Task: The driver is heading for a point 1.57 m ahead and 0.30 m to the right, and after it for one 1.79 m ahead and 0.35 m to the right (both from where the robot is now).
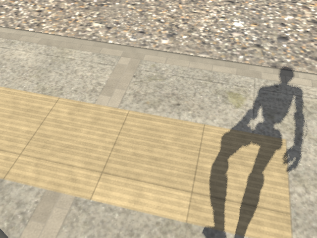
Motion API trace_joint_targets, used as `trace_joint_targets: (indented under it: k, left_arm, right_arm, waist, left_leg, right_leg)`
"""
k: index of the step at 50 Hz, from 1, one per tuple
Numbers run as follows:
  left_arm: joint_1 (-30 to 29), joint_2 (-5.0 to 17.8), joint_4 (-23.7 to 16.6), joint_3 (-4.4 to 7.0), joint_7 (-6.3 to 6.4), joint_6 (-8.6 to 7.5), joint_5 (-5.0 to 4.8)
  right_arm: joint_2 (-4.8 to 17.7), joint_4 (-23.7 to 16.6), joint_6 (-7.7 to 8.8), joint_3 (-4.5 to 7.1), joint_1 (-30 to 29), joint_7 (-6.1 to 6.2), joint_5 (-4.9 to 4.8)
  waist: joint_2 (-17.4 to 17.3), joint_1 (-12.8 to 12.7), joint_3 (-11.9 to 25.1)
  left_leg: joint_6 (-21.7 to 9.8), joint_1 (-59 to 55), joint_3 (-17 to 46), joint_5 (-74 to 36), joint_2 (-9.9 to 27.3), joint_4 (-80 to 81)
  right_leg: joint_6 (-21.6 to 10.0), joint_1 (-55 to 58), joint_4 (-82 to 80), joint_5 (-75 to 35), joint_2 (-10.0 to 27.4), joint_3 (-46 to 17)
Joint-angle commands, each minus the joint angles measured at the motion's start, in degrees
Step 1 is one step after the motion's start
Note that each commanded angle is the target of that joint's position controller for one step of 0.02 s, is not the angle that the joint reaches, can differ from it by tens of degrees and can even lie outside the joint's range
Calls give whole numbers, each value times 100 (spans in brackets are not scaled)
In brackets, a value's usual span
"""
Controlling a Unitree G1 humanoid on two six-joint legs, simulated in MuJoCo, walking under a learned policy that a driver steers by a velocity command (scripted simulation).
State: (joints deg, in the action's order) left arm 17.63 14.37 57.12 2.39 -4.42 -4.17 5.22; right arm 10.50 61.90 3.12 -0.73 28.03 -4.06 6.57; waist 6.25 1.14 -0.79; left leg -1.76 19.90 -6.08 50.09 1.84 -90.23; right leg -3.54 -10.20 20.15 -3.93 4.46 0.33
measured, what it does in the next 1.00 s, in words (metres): goes down, turning right: left foot 0.20 m lower, then right foot 0.21 m lower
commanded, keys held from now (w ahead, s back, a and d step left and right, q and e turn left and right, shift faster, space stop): w+e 0.42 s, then w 0.54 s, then w+q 0.04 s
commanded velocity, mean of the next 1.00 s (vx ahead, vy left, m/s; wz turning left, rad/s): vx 0.50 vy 0.00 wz -0.32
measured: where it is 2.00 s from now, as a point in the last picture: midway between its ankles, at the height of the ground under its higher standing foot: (194, 166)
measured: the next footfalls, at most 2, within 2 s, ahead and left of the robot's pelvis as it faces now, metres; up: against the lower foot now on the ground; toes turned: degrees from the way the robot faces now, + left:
left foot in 0.42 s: +0.32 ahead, +0.04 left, -0.20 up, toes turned -12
right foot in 0.84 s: +0.59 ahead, -0.31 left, -0.41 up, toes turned -20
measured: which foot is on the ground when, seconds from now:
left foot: down 0.00-0.00, up 0.02-0.40, down 0.42-0.82, up 0.84-1.00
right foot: down 0.00-0.42, up 0.44-0.82, down 0.84-1.00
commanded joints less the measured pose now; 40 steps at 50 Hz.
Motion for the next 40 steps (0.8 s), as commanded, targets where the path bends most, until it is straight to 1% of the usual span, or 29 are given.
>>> trace_joint_targets:
  k: [1,2,3,4,5,6,7,9,10,12,14,18,19,20,21,22,23,24,25,26,27,28,29,30,32,34,37,38,40]
  left_arm:
    - [3233,1791,852,544,-11,-207,133]
    - [3136,1711,867,546,-79,-277,185]
    - [2740,1032,876,351,-131,-280,28]
    - [2189,185,866,21,-158,-213,-13]
    - [1882,-367,882,-209,-115,-174,214]
    - [1333,-431,670,-273,-23,-262,217]
    - [884,-600,400,-326,73,-364,-69]
    - [735,-145,353,-397,135,-491,-73]
    - [993,-245,408,-436,308,-548,-55]
    - [1528,91,358,-358,448,-566,-74]
    - [1759,269,376,-353,391,-548,-31]
    - [1726,385,31,-196,173,-425,-244]
    - [734,487,-256,-220,0,-333,190]
    - [1374,-153,-81,-310,1,-294,-339]
    - [875,344,-307,-201,-229,-232,-227]
    - [1742,-313,-427,-180,-343,-302,-354]
    - [1774,-169,-548,-235,-369,-247,-373]
    - [1622,-247,-790,-302,-295,-111,-269]
    - [1080,-49,-675,-270,-109,-54,-132]
    - [358,-150,-652,-281,33,-100,84]
    - [576,-276,-442,-307,-42,-79,112]
    - [508,-325,-266,-270,-141,-46,71]
    - [644,-564,-140,-386,-307,17,204]
    - [566,-492,-213,-452,-424,57,254]
    - [165,-195,-337,-395,-272,24,85]
    - [-736,416,-684,-293,-179,92,211]
    - [-2409,338,-1145,-397,-126,94,197]
    - [-2957,271,-1387,-248,-24,8,-1306]
    - [-1370,17,-960,-247,-44,34,-1268]
  right_arm:
    - [837,-561,25,343,-14,-411,-287]
    - [1025,-978,113,400,-833,-321,-438]
    - [587,-1381,253,261,-1496,-106,-480]
    - [598,-1401,280,230,-1527,118,-433]
    - [185,-1387,301,54,-1406,232,-243]
    - [94,-1173,311,-17,-1023,268,-61]
    - [133,-1001,248,-4,-958,213,-45]
    - [37,-1099,151,-71,-1372,-44,-43]
    - [327,-1101,185,-37,-1427,-108,109]
    - [731,-1362,257,-14,-2079,2,17]
    - [428,-1657,198,-62,-2365,93,-30]
    - [606,-1895,155,-29,-2527,-11,20]
    - [792,-1153,258,68,-315,25,111]
    - [1089,-636,288,286,660,123,-1]
    - [1192,-406,224,483,2412,168,-7]
    - [1827,-581,187,548,1958,21,-203]
    - [1635,-662,108,546,1391,-175,83]
    - [1514,-780,-6,573,621,-149,209]
    - [634,-678,-36,331,418,-152,83]
    - [-447,-865,196,-100,-621,24,183]
    - [-267,-894,289,-70,-1194,114,46]
    - [-259,-962,386,-99,-1267,157,-182]
    - [285,-685,485,9,-801,182,-136]
    - [113,-785,590,-97,-987,346,-129]
    - [679,-713,749,-1,-603,369,-31]
    - [998,-517,708,44,-125,272,-114]
    - [796,-109,529,40,1090,438,-418]
    - [685,-265,152,230,565,710,-1106]
    - [945,-119,-89,287,482,688,-817]
  waist:
    - [996,-960,880]
    - [319,-1116,541]
    - [151,-1064,177]
    - [-498,-672,-257]
    - [-1109,-379,-624]
    - [-1135,-111,-714]
    - [-1089,-121,-796]
    - [28,72,-197]
    - [-504,-169,-249]
    - [-1026,-634,-227]
    - [-325,-506,-303]
    - [-416,-766,-736]
    - [-168,187,-27]
    - [-1551,540,-357]
    - [-1336,1266,654]
    - [-2001,303,1538]
    - [-1063,338,1718]
    - [-1171,381,643]
    - [-286,276,-115]
    - [508,-207,-1009]
    - [-272,-658,-1168]
    - [-404,-475,-1012]
    - [-987,-580,-777]
    - [-773,-542,-458]
    - [-488,-393,-210]
    - [-669,-123,-679]
    - [-538,816,-1020]
    - [-188,975,-1367]
    - [-583,290,-610]
  left_leg:
    - [-96,4017,3,-268,-408,-3512]
    - [13,4938,-49,-327,-345,-3638]
    - [-150,5890,617,-809,-43,-2948]
    - [-251,5819,1177,-1596,506,-2199]
    - [-369,5787,1625,-3016,978,-1005]
    - [-386,4910,1467,-4224,1115,441]
    - [-266,3302,1062,-5850,998,2273]
    - [59,304,349,-6808,496,1739]
    - [62,978,885,-7712,602,2924]
    - [153,1371,845,-8721,482,4846]
    - [252,-176,191,-7674,-40,4955]
    - [-7,505,865,-5734,-81,7510]
    - [-166,-1707,837,-7220,57,5812]
    - [-390,-2631,914,-7381,394,9102]
    - [-1106,-5564,785,-7696,1104,6942]
    - [-2290,-6779,1655,-11403,2043,4550]
    - [-2510,-6738,2323,-11056,2419,4620]
    - [-2660,-5517,3684,-6926,3171,5600]
    - [-2325,-3983,3577,-5017,2824,6082]
    - [-1458,-1762,2075,-5191,1595,6402]
    - [-1481,362,1551,-5002,1182,6637]
    - [-1549,2182,711,-4690,691,6665]
    - [-1603,2799,785,-4111,517,6490]
    - [-1248,2483,679,-3716,354,5984]
    - [-928,2815,468,-2781,51,5346]
    - [-1074,1421,1231,-2525,690,4958]
    - [-1124,-2007,2275,-3429,1068,4145]
    - [-866,-1089,2054,-4039,768,3707]
    - [-871,-307,1847,-4869,830,2611]
  right_leg:
    - [-1341,4108,1632,-5075,813,-954]
    - [-1526,3783,1423,-4562,1039,-1591]
    - [-1803,3202,864,-1248,1587,-2663]
    - [-1703,1932,716,500,1719,-2921]
    - [-1513,986,896,353,1579,-2419]
    - [-1445,-198,864,227,971,-1754]
    - [-1468,-1796,539,243,523,-1140]
    - [-1200,-4014,772,883,-268,-756]
    - [-1097,-3342,1451,1661,-415,-822]
    - [-977,-2551,2643,2466,-511,-1243]
    - [-1064,-3425,2632,2964,-563,-1704]
    - [-1251,-900,3857,2393,-704,-3314]
    - [-1089,-1988,5564,1480,-785,-3151]
    - [-593,-2373,6588,2230,-1395,-2501]
    - [-484,-3960,8959,2811,-1675,-2019]
    - [-180,-6073,10764,5013,-1794,-1083]
    - [-163,-6922,10584,4722,-1370,-1054]
    - [-20,-8077,10472,3991,-671,-1475]
    - [-43,-8149,9781,3158,-307,-1475]
    - [-215,-6913,6955,963,79,-1783]
    - [-320,-5205,5925,485,340,-1164]
    - [-327,-3120,4588,-878,263,-560]
    - [-117,-2169,5506,-1574,133,-247]
    - [-80,-2285,4084,-2991,368,-659]
    - [125,-752,2992,-3919,68,-270]
    - [258,-1769,2428,-2521,172,-388]
    - [246,-4021,-19,-1846,553,-680]
    - [328,-3489,-278,-1717,183,-509]
    - [-108,-1176,-552,-2223,184,-391]
Over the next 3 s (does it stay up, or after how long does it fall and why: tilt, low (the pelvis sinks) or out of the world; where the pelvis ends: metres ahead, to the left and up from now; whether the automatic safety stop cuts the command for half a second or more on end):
stays up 1.64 -0.29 -0.45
